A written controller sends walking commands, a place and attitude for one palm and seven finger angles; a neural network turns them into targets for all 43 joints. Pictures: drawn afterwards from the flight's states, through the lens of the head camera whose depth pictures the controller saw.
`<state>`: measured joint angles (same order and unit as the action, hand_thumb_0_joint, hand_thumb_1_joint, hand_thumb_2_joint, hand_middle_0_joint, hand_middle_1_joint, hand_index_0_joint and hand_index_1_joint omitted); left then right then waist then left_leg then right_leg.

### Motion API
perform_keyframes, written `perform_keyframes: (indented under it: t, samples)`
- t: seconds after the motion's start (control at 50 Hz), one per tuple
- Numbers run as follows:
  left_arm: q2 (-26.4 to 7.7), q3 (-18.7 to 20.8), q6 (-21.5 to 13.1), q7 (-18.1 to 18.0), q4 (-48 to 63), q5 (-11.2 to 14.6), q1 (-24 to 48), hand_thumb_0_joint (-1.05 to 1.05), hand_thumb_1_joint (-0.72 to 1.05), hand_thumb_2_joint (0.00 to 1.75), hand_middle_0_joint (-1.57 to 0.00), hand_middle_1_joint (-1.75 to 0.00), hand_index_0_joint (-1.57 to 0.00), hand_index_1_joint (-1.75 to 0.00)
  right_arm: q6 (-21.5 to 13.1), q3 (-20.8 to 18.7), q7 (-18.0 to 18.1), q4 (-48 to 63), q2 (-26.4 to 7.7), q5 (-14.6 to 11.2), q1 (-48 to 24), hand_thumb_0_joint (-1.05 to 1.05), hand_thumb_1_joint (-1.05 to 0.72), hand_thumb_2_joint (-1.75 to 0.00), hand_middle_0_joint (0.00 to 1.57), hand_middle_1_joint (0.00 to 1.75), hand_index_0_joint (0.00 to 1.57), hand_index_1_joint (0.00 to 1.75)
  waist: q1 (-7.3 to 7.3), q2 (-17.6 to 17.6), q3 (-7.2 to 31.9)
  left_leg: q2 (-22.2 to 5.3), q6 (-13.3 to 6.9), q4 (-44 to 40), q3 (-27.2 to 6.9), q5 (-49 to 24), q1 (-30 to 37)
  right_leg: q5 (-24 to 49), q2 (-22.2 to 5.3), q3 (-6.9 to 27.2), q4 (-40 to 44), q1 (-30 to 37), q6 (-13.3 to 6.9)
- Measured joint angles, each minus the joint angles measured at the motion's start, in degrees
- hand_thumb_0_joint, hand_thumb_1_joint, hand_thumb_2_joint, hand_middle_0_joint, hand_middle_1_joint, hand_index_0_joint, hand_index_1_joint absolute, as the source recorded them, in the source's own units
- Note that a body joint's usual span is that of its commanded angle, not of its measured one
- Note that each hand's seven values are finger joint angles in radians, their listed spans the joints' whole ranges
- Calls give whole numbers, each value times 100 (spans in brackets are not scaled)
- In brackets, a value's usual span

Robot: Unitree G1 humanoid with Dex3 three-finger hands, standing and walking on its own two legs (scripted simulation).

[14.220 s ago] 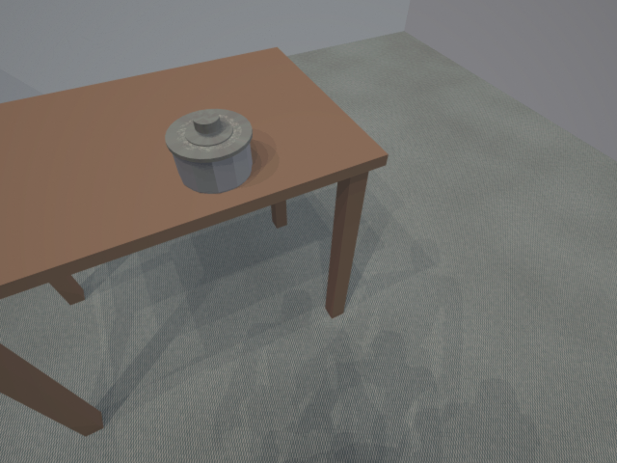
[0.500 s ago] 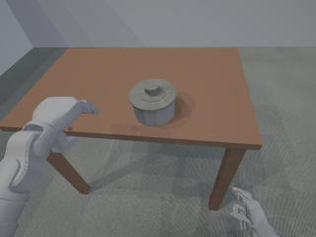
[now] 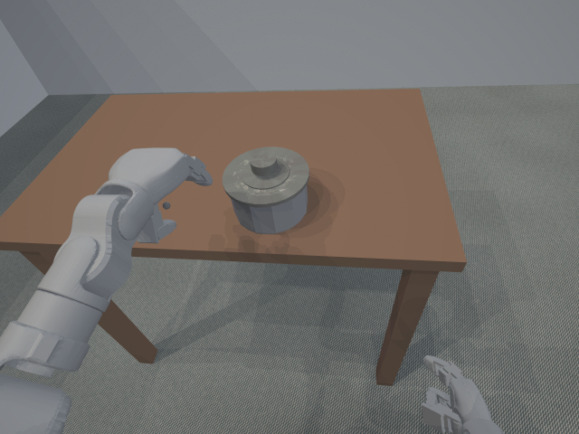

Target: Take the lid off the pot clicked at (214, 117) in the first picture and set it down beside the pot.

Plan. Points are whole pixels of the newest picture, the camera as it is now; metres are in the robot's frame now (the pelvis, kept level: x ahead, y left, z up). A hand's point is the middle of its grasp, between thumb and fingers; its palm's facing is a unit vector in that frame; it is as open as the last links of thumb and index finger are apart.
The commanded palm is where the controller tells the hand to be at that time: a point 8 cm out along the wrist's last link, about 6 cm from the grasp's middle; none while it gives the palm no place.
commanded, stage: move the open hand above the knob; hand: left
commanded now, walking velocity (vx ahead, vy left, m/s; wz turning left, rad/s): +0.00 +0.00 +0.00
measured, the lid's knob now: (263, 163) +0.53 +0.10 +0.09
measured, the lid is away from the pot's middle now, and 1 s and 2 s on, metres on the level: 0.00 0.00 0.00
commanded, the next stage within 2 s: lower the open fingers around the knob in 2.00 s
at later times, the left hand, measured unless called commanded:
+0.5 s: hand (205, 176) +0.42 +0.16 +0.16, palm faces -0.22 -0.04 -0.98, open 10.0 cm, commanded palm +0.40 +0.16 +0.22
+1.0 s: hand (239, 152) +0.48 +0.12 +0.15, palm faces -0.27 -0.03 -0.96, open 10.0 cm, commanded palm +0.48 +0.12 +0.22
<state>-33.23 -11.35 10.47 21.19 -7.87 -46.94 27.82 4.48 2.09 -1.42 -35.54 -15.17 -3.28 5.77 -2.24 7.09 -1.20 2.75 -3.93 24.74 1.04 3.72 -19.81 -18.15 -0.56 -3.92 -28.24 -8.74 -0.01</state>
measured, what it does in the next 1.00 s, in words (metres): stands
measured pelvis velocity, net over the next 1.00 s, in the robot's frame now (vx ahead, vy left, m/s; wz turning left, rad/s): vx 0.04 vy -0.02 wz -0.01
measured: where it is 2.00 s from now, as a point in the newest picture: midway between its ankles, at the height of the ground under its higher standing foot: outside the picture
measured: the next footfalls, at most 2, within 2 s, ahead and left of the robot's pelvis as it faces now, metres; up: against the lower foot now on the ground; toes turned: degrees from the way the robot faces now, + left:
none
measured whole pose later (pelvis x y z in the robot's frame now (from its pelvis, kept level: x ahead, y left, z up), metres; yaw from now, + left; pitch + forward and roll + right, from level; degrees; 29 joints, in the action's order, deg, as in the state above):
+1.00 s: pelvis +0.04 -0.02 +0.00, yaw -1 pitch +4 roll +0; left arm -27.3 -16.8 14.1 22.2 -33.4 -47.8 49.6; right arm 8.8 0.7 -2.1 -37.5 -16.1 -4.9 8.2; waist 1.9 5.3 1.1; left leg 2.1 -2.4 27.6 1.4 8.1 -23.2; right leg -21.5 0.1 -3.2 -29.4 -11.6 -1.5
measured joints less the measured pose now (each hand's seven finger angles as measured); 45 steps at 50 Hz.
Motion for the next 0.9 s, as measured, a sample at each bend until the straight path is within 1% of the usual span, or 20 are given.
perform_keyframes:
  t: [0.16, 0.22, 0.28, 0.38, 0.44, 0.5, 0.54, 0.6, 0.76, 0.9]
  samples:
    - [53, -69, 159, 105, -340, 4, 240, 0, -29, 147, -86, -8, -86, -8, 74, -48, -7, -36, -81, -15, 129, 2, -91, -90, 20, 29, 20, 30, 83, -5, 57, -34, 61, 71, 4, 109, 0, -92, 33, 16, -42, 6, -60]
    - [58, -70, 188, 151, -376, 43, 281, 0, -29, 147, -86, -8, -86, -8, 100, -77, -14, -31, -122, -22, 150, 2, -91, -90, 20, 29, 20, 30, 114, -3, 71, -45, 83, 106, 0, 158, 2, -128, 46, 16, -52, 20, -81]
    - [85, -141, 222, 193, -561, 36, 434, 0, -29, 147, -86, -8, -86, -8, 141, -89, -5, -40, -154, -47, 142, 2, -91, -90, 20, 29, 20, 30, 128, -27, 74, -49, 107, 135, -10, 196, -11, -172, 51, 8, -84, 8, -103]
    - [89, -147, 162, 225, -646, 40, 573, 0, -29, 147, -86, -8, -86, -8, 163, -115, 3, -18, -171, -48, 118, 2, -91, -90, 19, 29, 20, 30, 159, -54, 76, -68, 141, 170, -11, 254, -35, -220, 71, 14, -100, -11, -141]
    - [101, -65, 129, 201, -741, 66, 614, 0, -29, 147, -86, -8, -86, -8, 197, -117, -13, 0, -171, -57, 109, 2, -91, -90, 19, 29, 20, 30, 180, -61, 111, -85, 160, 189, 0, 296, -47, -242, 86, 31, -93, -17, -158]
    - [85, -43, 184, 219, -863, 76, 675, 0, -29, 147, -86, -8, -86, -8, 253, -110, -31, 25, -165, -76, 97, 2, -91, -90, 19, 29, 20, 30, 201, -77, 134, -101, 176, 212, 9, 337, -60, -264, 101, 45, -90, -23, -171]
    - [88, -100, 240, 246, -887, 59, 730, 0, -29, 147, -86, -8, -86, -8, 280, -123, -40, 40, -167, -91, 97, 1, -91, -90, 19, 29, 20, 30, 206, -84, 137, -101, 182, 229, 4, 360, -69, -279, 104, 41, -88, -22, -179]
    - [127, -137, 237, 266, -926, 77, 812, 0, -29, 147, -86, -8, -86, -8, 311, -128, -41, 34, -172, -102, 78, 1, -91, -90, 19, 29, 20, 30, 216, -88, 141, -98, 186, 249, -6, 387, -89, -299, 103, 32, -86, -27, -184]
    - [273, -353, 266, 250, -1370, 10, 1301, 0, -29, 147, -86, -8, -86, -8, 367, -139, -42, -21, -148, -132, 64, 1, -91, -90, 19, 29, 20, 30, 249, -124, 150, -82, 184, 273, -15, 416, -183, -324, 91, 23, -95, -110, -184]
    - [463, -466, 304, 165, -1927, -38, 1783, 0, -29, 147, -86, -8, -86, -8, 402, -147, -78, -106, -115, -143, 145, 1, -91, -90, 19, 29, 20, 30, 330, -143, 199, -70, 165, 282, 7, 430, -275, -333, 74, 44, -105, -207, -165]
